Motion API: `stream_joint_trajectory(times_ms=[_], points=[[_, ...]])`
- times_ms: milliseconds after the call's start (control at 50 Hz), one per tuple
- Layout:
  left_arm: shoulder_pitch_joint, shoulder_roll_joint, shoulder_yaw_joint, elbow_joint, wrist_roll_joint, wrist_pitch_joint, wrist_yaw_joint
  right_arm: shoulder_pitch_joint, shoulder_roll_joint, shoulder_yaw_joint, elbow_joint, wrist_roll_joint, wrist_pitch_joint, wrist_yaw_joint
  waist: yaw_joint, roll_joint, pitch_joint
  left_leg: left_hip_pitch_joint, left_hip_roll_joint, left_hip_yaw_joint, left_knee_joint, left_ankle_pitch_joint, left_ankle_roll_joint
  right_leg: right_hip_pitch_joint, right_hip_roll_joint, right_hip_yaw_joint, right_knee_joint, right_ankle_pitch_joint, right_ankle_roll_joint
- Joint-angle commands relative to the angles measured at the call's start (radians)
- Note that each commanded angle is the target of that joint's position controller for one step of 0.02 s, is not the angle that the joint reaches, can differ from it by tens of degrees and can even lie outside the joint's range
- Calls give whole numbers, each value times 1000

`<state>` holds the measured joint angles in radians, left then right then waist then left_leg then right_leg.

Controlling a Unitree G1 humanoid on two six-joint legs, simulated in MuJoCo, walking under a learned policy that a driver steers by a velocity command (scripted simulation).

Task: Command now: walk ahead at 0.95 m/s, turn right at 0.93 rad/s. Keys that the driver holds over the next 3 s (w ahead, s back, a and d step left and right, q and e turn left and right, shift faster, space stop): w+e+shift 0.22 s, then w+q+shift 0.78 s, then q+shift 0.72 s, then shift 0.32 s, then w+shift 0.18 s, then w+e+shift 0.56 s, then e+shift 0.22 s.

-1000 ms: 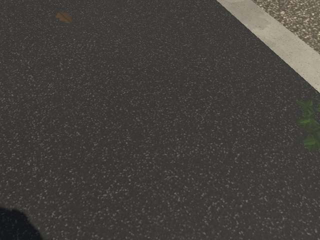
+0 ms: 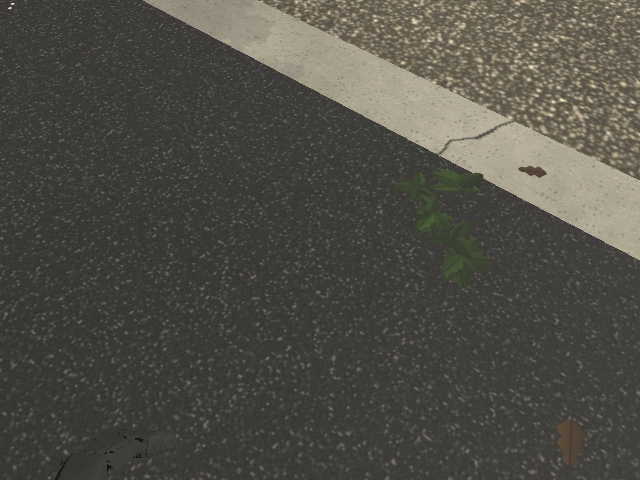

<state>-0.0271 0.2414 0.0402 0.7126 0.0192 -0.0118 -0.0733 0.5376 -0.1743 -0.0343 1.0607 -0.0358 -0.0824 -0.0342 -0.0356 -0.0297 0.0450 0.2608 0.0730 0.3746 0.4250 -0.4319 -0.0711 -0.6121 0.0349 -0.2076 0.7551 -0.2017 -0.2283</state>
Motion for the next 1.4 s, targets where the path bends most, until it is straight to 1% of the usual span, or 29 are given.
stream_joint_trajectory(times_ms=[20,40,60,100,160,360,400,460,480,500,520,560,640,720,800,860,900,920,980,1060,1120,1140,1240,1260,1280,1300,1320,1340,1400], points=[[485,213,113,101,-33,5,45,-177,-263,-69,-135,9,5,13,315,29,-218,-552,84,-113,910,720,112,825,32,200,-154,-149,-79],[331,319,116,69,9,9,44,-168,-117,-33,-256,10,-19,43,105,-185,-191,-1047,-77,-218,1225,-32,56,982,-207,761,-287,-238,-216],[414,325,121,54,18,22,49,-307,-172,-34,-332,13,-54,42,178,-27,-278,-1126,-79,-424,1258,55,61,986,-274,983,-452,-328,-263],[399,217,97,99,9,-5,66,-325,-173,-23,-343,5,-69,36,90,132,-55,-1116,26,-454,1067,113,66,707,-259,887,-541,-250,-182],[308,155,65,75,-10,-50,82,-269,-151,-11,-327,-48,-7,42,-18,137,7,-957,83,-451,920,82,18,405,-127,670,-546,-67,-139],[534,173,47,150,-27,-118,65,-632,-133,28,-463,11,2,69,145,-13,21,-762,-54,-235,118,638,149,619,-74,368,-621,843,70],[517,222,55,156,1,-113,84,-553,-191,5,-444,15,0,63,76,-85,-54,-704,-120,-233,94,503,183,779,-131,333,-491,1162,109],[351,254,68,124,52,-74,108,-1,-291,-50,-273,36,20,35,-232,-77,-244,-252,-120,-290,74,339,254,668,-130,222,190,1219,133],[289,137,37,80,61,-88,101,122,-329,-63,-236,26,32,28,-234,113,-264,-44,19,-504,192,225,285,355,-11,198,624,375,133],[486,60,12,40,-15,-109,71,1,-357,-71,-236,0,34,46,-16,438,-325,184,228,-1210,-53,43,491,-103,131,285,859,-276,198],[407,117,-2,46,11,-118,77,-137,-266,-68,-287,5,34,60,-37,153,-234,77,213,-1213,-166,-121,481,-178,23,347,807,-133,157],[258,137,-6,5,31,-128,69,-159,-187,-51,-265,13,26,63,0,-68,-69,-221,148,-1011,-210,-20,423,-117,-55,335,646,-51,164],[189,92,-38,-82,69,-76,53,-121,-217,-46,-226,34,-10,50,75,5,49,-532,21,-829,-282,126,397,-72,-124,283,419,-90,233],[-46,66,-68,-181,31,-80,30,-97,-246,-63,-244,42,-18,51,5,51,97,-686,-66,-716,-339,387,334,105,-100,198,-14,217,268],[-92,83,-63,-202,16,-82,44,-29,-280,-79,-236,52,-11,50,-51,90,12,-465,-42,-731,-234,711,275,196,-42,193,-188,314,245],[102,172,-22,-156,12,-95,73,-48,-338,-92,-243,40,-6,39,52,101,-156,-353,-42,-732,106,1005,213,463,6,208,-265,133,215],[517,290,31,-82,39,-100,113,-136,-252,-71,-294,34,-23,45,240,-6,-400,-610,-118,-649,642,555,204,930,-274,445,-233,-254,167],[473,349,45,-83,63,-95,106,-29,-126,-33,-358,91,-19,42,128,-351,-558,-905,-210,-538,942,-67,171,1143,-562,1001,-400,-430,56],[327,135,19,-66,44,-80,89,-232,-219,-41,-341,28,23,50,123,-9,-164,-1048,-37,-458,926,139,175,749,-409,689,-473,-280,81],[377,77,5,31,5,-112,76,-319,-144,-28,-408,0,79,78,41,-60,-21,-1056,14,-421,855,93,142,583,-346,323,-464,500,127],[283,104,10,38,-13,-120,76,-404,-130,-11,-485,-2,78,96,-13,-103,10,-980,-9,-360,602,261,130,476,-282,114,-508,679,161],[101,169,39,-30,-43,-107,101,-349,-156,-23,-460,107,56,86,-38,-114,31,-916,-3,-359,476,367,108,427,-224,52,-522,583,165],[171,294,78,-35,-69,-94,133,-227,-270,-75,-436,58,53,106,-104,-82,-135,-428,-159,-250,245,499,167,430,-230,7,-184,940,206],[160,280,75,-49,-74,-89,125,-96,-330,-108,-410,57,62,97,-168,-61,-193,-260,-169,-280,218,532,213,375,-226,23,25,865,218],[199,200,55,-45,-67,-88,110,-64,-356,-122,-396,69,67,79,-158,75,-156,-129,-134,-361,128,621,256,216,-144,35,293,223,257],[270,87,20,-66,-2,-93,92,-156,-425,-121,-444,47,67,58,-51,376,-136,-49,6,-625,179,1171,360,-5,17,50,720,-509,299],[438,160,12,-106,-17,-105,77,-217,-448,-109,-534,-14,43,70,13,317,-471,142,267,-1122,66,1036,593,-137,62,318,924,-488,310],[346,269,30,-110,-26,-107,73,-283,-412,-112,-575,8,47,80,-26,116,-495,66,239,-1163,-42,675,562,-119,18,387,857,-374,284],[246,253,37,-123,-11,-72,104,-401,-333,-90,-588,57,47,68,68,-46,-201,-362,110,-1000,-93,565,450,-65,-41,383,610,-275,292]])
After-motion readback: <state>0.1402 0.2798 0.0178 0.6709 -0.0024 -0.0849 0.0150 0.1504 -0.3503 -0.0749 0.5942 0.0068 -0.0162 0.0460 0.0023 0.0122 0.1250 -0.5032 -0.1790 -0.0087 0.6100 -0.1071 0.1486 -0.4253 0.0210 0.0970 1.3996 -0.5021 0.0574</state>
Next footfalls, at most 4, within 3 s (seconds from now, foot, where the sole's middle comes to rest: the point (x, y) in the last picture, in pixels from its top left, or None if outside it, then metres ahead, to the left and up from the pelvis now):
0.02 right None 0.17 -0.02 -0.74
0.46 left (329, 387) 0.64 -0.02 -0.74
0.90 right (415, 241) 1.03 -0.26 -0.74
1.28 left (302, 161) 1.32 0.02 -0.74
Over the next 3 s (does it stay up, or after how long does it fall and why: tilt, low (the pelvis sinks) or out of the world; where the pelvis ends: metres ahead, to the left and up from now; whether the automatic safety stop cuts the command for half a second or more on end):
stays up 1.75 0.24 0.00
